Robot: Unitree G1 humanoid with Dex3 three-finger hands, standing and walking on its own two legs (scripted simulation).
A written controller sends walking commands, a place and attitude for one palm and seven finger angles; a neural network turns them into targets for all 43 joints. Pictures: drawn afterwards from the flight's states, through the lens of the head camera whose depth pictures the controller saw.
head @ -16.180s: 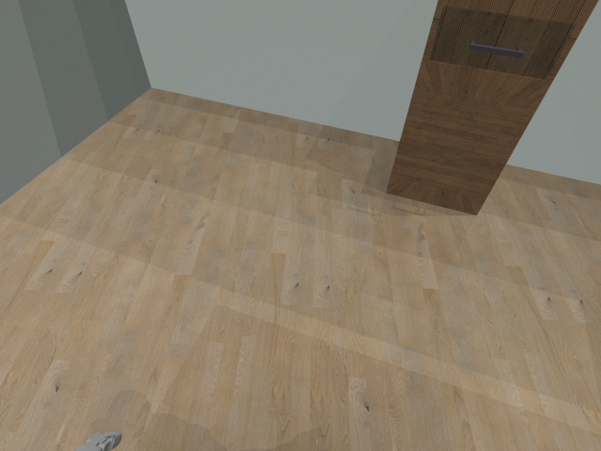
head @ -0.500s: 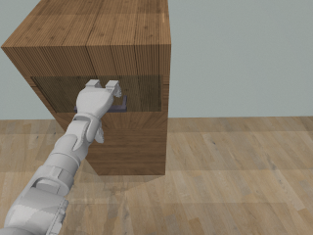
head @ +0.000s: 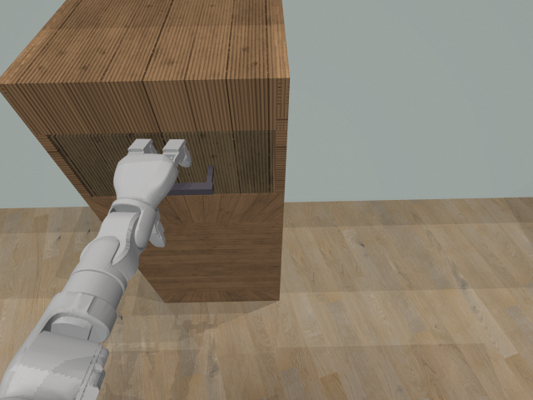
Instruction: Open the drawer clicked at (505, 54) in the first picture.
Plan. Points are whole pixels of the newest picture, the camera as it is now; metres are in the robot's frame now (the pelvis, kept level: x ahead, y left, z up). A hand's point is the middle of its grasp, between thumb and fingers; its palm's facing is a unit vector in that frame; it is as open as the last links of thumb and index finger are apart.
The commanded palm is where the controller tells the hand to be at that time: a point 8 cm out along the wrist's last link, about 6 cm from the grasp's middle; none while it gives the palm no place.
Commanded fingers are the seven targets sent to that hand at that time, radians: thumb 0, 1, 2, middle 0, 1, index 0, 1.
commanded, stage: move the hooked fingers above the handle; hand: left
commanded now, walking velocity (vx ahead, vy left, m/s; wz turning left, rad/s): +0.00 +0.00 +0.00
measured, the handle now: (170, 180) +0.49 +0.20 +0.01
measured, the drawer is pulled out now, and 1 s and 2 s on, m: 0.00 0.00 0.00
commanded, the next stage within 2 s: none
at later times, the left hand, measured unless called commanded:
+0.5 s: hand (178, 179) +0.45 +0.16 +0.06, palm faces +0.12 -0.03 -0.99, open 13.8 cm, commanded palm +0.42 +0.20 +0.12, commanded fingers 0.00 -0.50 0.30 -0.30 -1.20 -0.30 -1.20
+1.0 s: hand (170, 179) +0.44 +0.17 +0.07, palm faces +0.16 -0.04 -0.99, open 13.8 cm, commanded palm +0.40 +0.19 +0.12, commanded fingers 0.00 -0.50 0.30 -0.30 -1.20 -0.30 -1.20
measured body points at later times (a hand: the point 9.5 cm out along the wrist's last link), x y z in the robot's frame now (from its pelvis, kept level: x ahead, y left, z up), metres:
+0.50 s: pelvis +0.00 +0.01 +0.00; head +0.06 -0.02 +0.45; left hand +0.44 +0.16 +0.11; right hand +0.08 -0.25 -0.14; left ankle -0.01 +0.08 -0.72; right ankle -0.04 -0.09 -0.72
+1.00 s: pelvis -0.01 +0.00 +0.00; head +0.04 -0.02 +0.45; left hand +0.42 +0.17 +0.13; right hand +0.11 -0.26 -0.13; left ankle -0.01 +0.08 -0.72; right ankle -0.04 -0.09 -0.72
